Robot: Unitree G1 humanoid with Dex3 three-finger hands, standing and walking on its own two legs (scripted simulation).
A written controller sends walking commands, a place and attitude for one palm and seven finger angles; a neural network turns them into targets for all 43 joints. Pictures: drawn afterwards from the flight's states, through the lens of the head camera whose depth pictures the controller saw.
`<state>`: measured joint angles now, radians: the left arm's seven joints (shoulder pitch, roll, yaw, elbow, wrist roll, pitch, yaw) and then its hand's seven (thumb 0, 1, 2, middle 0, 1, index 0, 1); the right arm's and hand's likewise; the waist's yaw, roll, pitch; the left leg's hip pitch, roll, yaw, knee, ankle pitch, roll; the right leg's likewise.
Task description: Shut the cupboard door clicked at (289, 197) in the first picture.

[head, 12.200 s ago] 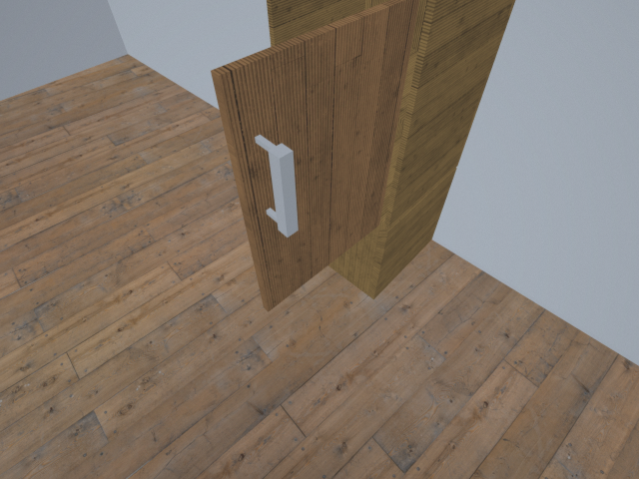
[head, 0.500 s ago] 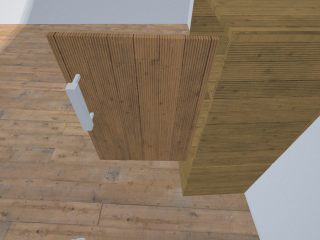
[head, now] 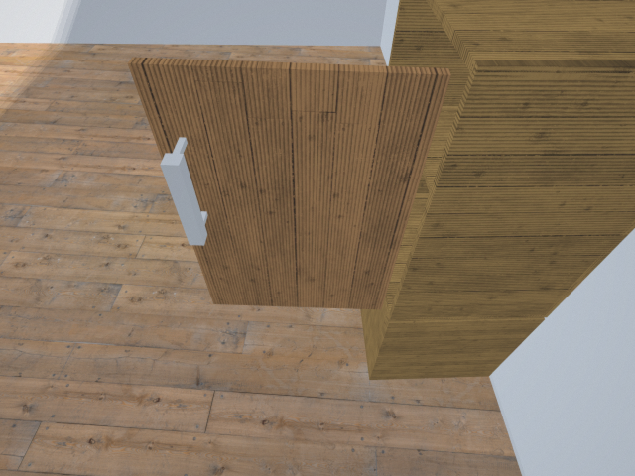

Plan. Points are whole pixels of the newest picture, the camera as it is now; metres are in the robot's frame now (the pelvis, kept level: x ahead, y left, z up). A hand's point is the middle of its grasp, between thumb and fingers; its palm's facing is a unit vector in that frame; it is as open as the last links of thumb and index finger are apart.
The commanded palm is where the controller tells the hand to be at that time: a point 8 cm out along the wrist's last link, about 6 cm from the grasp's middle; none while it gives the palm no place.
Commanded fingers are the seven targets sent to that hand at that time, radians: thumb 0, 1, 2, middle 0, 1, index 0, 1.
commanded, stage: come to a stop and stand still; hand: left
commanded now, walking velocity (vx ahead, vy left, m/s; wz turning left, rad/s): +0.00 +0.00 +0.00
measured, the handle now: (190, 193) +0.50 +0.24 +0.05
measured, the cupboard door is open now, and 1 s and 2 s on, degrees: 86 86 86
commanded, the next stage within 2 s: look again from close up in 0.84 s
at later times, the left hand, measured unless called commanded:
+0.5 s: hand out of the picture +0.09 +0.25 -0.17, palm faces -0.04 -0.96 -0.28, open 7.4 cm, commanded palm none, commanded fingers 0.00 0.90 0.90 -0.20 -0.30 -0.20 -0.30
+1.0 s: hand out of the picture +0.08 +0.26 -0.17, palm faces -0.01 -0.95 -0.30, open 7.4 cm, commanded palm none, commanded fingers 0.00 0.90 0.90 -0.20 -0.30 -0.20 -0.30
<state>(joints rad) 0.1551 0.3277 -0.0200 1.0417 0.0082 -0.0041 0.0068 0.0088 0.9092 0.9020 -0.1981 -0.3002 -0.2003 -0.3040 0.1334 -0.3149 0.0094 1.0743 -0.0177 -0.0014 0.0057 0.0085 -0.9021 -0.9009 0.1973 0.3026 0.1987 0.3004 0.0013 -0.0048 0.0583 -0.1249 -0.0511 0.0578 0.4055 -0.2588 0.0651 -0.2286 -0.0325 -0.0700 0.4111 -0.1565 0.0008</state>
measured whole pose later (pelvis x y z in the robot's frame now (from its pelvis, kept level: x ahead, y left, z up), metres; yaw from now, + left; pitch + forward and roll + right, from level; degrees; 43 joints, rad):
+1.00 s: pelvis +0.02 +0.03 +0.00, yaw +1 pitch -3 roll +0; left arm 0.14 0.33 -0.01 1.10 0.01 0.01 0.01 0.01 0.91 0.90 -0.20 -0.30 -0.20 -0.30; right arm 0.09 -0.30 0.00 1.14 -0.01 -0.01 -0.01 0.01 -0.90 -0.90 0.20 0.30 0.20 0.30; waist 0.01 -0.03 0.07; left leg -0.03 -0.09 0.05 0.31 -0.24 0.10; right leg -0.15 -0.07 -0.07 0.37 -0.16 0.04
